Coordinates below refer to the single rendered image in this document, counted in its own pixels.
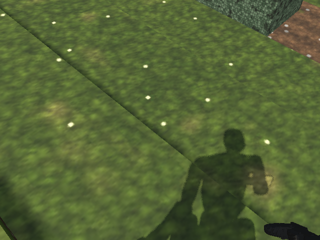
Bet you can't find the right robot hand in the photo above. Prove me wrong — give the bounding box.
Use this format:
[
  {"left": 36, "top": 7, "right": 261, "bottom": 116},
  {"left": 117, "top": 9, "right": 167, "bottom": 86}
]
[{"left": 264, "top": 222, "right": 320, "bottom": 240}]

